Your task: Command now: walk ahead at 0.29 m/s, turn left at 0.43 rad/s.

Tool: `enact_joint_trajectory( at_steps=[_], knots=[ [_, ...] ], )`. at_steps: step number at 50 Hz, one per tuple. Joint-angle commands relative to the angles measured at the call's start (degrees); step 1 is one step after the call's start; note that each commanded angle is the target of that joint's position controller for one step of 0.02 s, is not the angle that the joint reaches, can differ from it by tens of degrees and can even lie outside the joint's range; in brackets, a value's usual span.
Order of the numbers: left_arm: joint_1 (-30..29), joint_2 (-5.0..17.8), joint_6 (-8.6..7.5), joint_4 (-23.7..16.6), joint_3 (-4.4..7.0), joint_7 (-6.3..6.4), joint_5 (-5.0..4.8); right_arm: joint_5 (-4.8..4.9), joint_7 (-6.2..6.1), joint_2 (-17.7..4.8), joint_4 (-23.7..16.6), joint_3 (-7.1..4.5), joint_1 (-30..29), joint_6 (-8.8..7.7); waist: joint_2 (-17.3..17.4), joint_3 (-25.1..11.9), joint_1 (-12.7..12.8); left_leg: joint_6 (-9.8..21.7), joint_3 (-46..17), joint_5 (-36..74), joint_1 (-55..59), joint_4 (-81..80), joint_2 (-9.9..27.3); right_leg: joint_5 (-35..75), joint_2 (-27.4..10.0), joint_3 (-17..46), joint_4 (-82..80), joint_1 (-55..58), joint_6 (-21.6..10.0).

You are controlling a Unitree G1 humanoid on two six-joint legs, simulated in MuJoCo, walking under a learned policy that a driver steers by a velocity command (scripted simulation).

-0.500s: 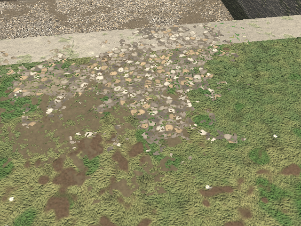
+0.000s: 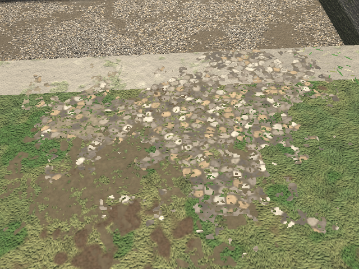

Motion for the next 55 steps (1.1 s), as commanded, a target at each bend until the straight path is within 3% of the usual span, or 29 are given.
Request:
enact_joint_trajectory(
  at_steps=[1,4,6,9,10,11,12,13,14,15,16,17,20,25,28,32,35,36,37,38,39,40,43,45,47,55],
  knots=[
    [-1.34,5.77,-0.50,-3.26,0.49,0.80,-0.22,0.31,0.42,0.83,-3.16,0.79,-0.49,0.03,-7.25,0.73,-1.50,-0.49,4.17,6.40,4.88,-10.20,-1.33,41.10,-13.22,0.41,-2.70,-5.06,-2.06],
    [1.07,7.11,0.28,-2.66,0.78,1.59,-0.31,-0.07,0.49,0.59,-4.60,1.19,-3.27,0.12,-7.58,-0.93,0.01,0.31,6.85,8.19,7.46,-17.56,-3.08,43.68,-14.49,-1.06,1.01,-0.32,-2.20],
    [1.07,7.82,0.97,-2.67,1.15,2.09,-0.23,-0.56,0.39,-0.74,-5.04,0.84,-2.12,0.05,-8.24,-2.09,-0.60,1.76,7.31,4.14,9.58,-19.34,-4.11,47.26,-16.10,-1.23,5.82,2.15,-2.40],
    [-0.56,9.20,2.30,-3.70,2.04,2.46,-0.28,-1.02,0.03,-3.22,-3.67,-0.39,5.09,-0.77,-7.12,-5.95,-3.45,5.07,7.48,-0.19,17.10,-25.55,-7.29,48.18,-16.74,-1.40,22.12,3.44,-1.54],
    [-0.70,10.15,2.76,-4.19,2.49,2.12,-0.48,-1.34,-0.40,-5.34,-2.96,-1.20,9.37,-1.61,-2.95,-8.71,-6.24,7.05,3.98,11.57,24.08,-32.42,-5.76,37.53,-14.72,-2.29,34.65,-0.22,0.98],
    [2.34,7.14,2.99,-6.72,1.96,1.71,-0.21,-1.21,-0.98,-12.35,-3.72,-2.91,9.91,-2.00,8.05,-13.52,-3.71,11.91,-12.78,46.27,36.09,-28.05,9.25,-3.57,-8.36,-2.88,52.26,-13.66,3.72],
    [4.04,5.93,3.97,-8.68,1.70,1.32,-0.77,1.13,-1.27,-15.23,-4.70,-4.02,10.38,-0.66,11.59,-20.83,-3.21,23.46,-31.41,52.29,43.12,-32.25,18.79,-27.49,1.23,6.14,64.98,-25.75,5.53],
    [1.42,6.70,4.76,-8.54,1.64,1.24,0.42,2.22,-1.33,-13.68,-5.91,-3.74,8.11,0.49,1.85,-17.76,-3.08,22.43,-27.50,37.42,37.64,-35.51,17.48,-24.15,-3.12,11.81,65.18,-28.01,5.72],
    [-2.63,6.36,4.91,-9.53,1.65,1.10,0.25,1.88,-1.64,-10.34,-6.75,-2.88,3.77,1.19,-0.37,-10.10,-2.41,20.22,-23.95,25.56,29.73,-38.36,14.60,-19.53,-4.25,12.08,62.69,-29.56,5.87],
    [-4.31,6.22,4.97,-9.54,1.76,1.25,0.39,1.42,-1.90,-7.46,-6.90,-1.94,1.11,1.59,-2.79,-5.23,-0.74,16.70,-20.04,19.61,24.08,-40.76,11.25,-15.59,-5.66,12.31,57.65,-28.96,5.94],
    [-4.07,6.72,5.57,-9.72,1.96,1.40,1.17,1.52,-2.19,-5.94,-7.13,-1.53,0.11,1.68,-1.47,-4.21,0.29,14.32,-16.78,17.00,20.85,-41.77,8.54,-12.86,-6.44,12.41,53.71,-26.67,6.01],
    [-2.36,6.25,6.43,-8.95,1.92,1.39,1.67,1.02,-2.21,-5.16,-7.30,-1.20,-0.52,1.48,-0.33,-5.24,0.92,13.09,-14.60,17.44,19.22,-42.04,6.83,-11.11,-5.94,11.82,52.60,-23.97,6.01],
    [-0.91,5.18,7.59,-8.43,1.69,1.08,0.82,0.32,-1.75,-6.69,-7.14,-1.31,0.52,0.42,0.21,-8.36,1.33,11.60,-12.42,19.63,19.82,-42.10,5.27,-9.02,-5.02,11.90,49.10,-21.72,6.18],
    [-5.33,6.40,8.67,-9.42,1.86,1.16,0.65,0.21,-1.82,-7.18,-6.67,-1.00,1.59,1.08,3.65,-7.25,-0.69,9.14,-14.86,-2.27,22.01,-45.99,4.82,-8.51,-5.16,12.62,39.50,-23.05,6.65],
    [-6.19,6.21,8.76,-9.46,1.65,1.20,0.28,0.00,-1.96,-7.44,-6.25,-0.84,1.64,1.57,4.40,-6.18,-1.26,8.74,-16.59,-10.10,22.02,-47.37,5.26,-10.31,-4.29,12.31,33.27,-20.67,6.17],
    [-3.99,5.57,8.26,-8.27,1.25,1.53,-0.23,-0.21,-2.06,-7.30,-5.49,-0.57,1.15,2.07,4.60,-5.03,-1.18,8.91,-17.62,-11.80,20.34,-47.15,5.71,-13.62,-2.20,10.86,24.36,-14.21,4.29],
    [1.66,4.03,7.45,-5.70,0.72,1.90,-0.45,0.64,-2.45,-6.97,-4.44,-0.33,0.96,2.72,2.82,-4.00,1.01,6.65,-17.46,-12.35,17.89,-45.49,4.86,-6.24,-1.12,9.46,7.29,-5.33,1.73],
    [2.10,4.58,6.88,-5.36,0.60,2.05,0.01,0.90,-2.52,-6.14,-3.96,-0.14,2.12,2.74,0.90,-2.78,0.68,4.09,-16.66,-12.75,15.50,-44.35,3.40,-2.64,-2.94,12.23,0.65,-2.29,0.79],
    [2.39,6.67,6.21,-5.71,0.60,2.19,1.06,1.41,-2.38,-3.59,-3.77,0.58,3.95,2.46,-5.00,-3.93,-0.58,1.30,-13.65,-12.69,13.14,-39.34,0.76,-6.78,-10.96,21.61,-4.24,0.20,-0.82],
    [-1.83,8.56,5.71,-6.68,0.59,1.89,0.75,2.47,-2.17,-2.52,-3.98,0.71,2.36,2.10,-10.56,-0.62,-2.11,-0.69,-6.02,-8.13,14.36,-36.26,-6.50,-9.77,-17.67,29.96,-7.20,-8.48,-3.98],
    [-6.79,5.83,4.96,-7.33,-0.29,1.46,0.66,1.30,-1.92,-3.30,-3.25,0.76,0.63,1.86,-9.72,1.23,-2.66,-0.67,-5.21,-5.42,21.21,-32.63,-5.44,-9.21,-17.99,28.24,-7.67,-15.89,-3.97],
    [-8.41,5.16,4.27,-7.30,-0.68,1.32,0.58,0.77,-1.56,-2.59,-2.60,1.02,0.68,1.62,-9.59,0.24,-3.29,-0.39,-5.82,-1.86,25.04,-33.47,-4.97,-8.42,-15.40,25.24,-6.81,-16.58,-2.05],
    [-4.67,6.49,3.67,-5.10,-0.50,1.35,0.05,0.28,-1.37,-4.12,-1.06,1.14,0.76,0.92,-8.97,-0.82,-2.28,-0.51,-7.15,4.19,28.64,-37.43,-2.95,-6.60,-10.73,20.83,-4.56,-14.44,0.70],
    [-2.37,5.33,3.96,-4.10,-0.73,1.25,-0.22,0.90,-1.57,-4.62,1.09,1.24,2.58,0.63,-5.28,-0.98,-1.50,-0.04,-8.27,2.99,27.74,-38.34,-1.82,-6.81,-9.28,19.80,-3.74,-12.22,0.64],
    [-1.17,4.72,4.36,-2.97,-0.89,1.32,-0.09,1.04,-1.82,-3.37,2.67,1.65,2.96,0.66,-2.76,0.52,-1.05,0.15,-8.93,2.12,25.44,-39.38,-1.53,-5.06,-8.56,18.74,-2.13,-9.93,0.52],
    [0.03,3.80,4.58,0.02,-1.28,1.33,-0.09,1.16,-2.68,-2.34,6.65,2.36,3.96,0.64,-1.24,-0.30,-0.27,0.10,-9.44,4.24,25.59,-39.98,-0.95,-0.08,-7.74,17.37,-0.07,-6.30,0.51]
  ],
)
